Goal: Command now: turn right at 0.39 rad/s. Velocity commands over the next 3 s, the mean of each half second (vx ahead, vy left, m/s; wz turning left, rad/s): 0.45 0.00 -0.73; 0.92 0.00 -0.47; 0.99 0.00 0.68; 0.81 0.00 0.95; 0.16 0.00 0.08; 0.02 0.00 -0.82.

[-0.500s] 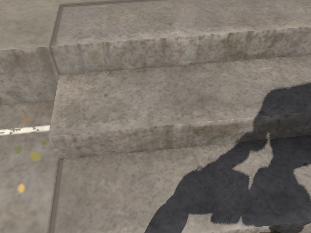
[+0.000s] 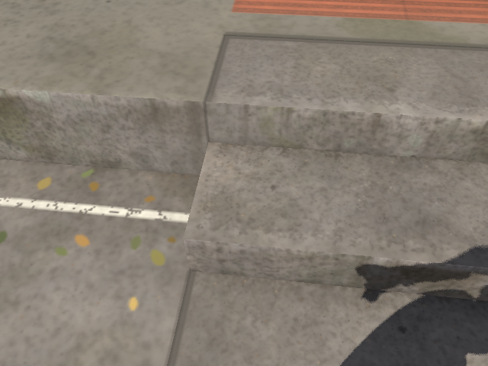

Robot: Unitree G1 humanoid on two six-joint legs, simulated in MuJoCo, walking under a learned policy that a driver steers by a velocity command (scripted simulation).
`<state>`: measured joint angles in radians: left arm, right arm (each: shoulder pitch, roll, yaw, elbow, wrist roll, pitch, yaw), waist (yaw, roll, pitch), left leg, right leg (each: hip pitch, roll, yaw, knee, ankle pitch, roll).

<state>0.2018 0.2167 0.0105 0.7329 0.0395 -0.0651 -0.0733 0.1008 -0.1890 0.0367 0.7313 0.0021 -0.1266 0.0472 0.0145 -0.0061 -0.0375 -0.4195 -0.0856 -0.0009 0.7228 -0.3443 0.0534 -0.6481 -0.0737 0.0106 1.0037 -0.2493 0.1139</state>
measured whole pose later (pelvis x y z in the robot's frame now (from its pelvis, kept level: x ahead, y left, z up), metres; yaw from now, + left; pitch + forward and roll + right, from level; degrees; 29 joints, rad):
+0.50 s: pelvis +0.14 -0.04 +0.03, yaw -21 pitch +5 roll +1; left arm 0.47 0.23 0.09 0.75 0.01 -0.04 0.01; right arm 0.07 -0.22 -0.01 0.60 -0.02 -0.05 0.03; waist 0.08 0.01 -0.09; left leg -0.56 -0.01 -0.03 0.88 -0.46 0.01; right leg -0.21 0.13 0.30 0.42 -0.27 -0.11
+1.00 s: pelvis +0.39 -0.20 +0.12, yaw -36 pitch +1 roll +0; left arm 0.19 0.23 0.02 0.79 -0.01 -0.05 -0.05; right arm 0.33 -0.24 -0.04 0.73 0.02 -0.12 -0.02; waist -0.06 0.01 -0.02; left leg -0.67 -0.01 -0.11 1.93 -0.20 0.11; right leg -0.51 0.09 -0.14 0.89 -0.41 -0.12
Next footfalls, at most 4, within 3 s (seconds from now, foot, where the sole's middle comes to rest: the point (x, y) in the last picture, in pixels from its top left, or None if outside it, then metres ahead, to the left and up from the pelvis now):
0.06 right None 0.10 -0.13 -0.75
0.56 left None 0.22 0.08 -0.75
0.86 right None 0.42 -0.27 -0.60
1.36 left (416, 225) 0.76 -0.38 -0.45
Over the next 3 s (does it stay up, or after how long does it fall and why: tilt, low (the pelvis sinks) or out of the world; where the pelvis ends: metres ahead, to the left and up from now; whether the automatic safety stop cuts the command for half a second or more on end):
stays up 1.39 -0.46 0.47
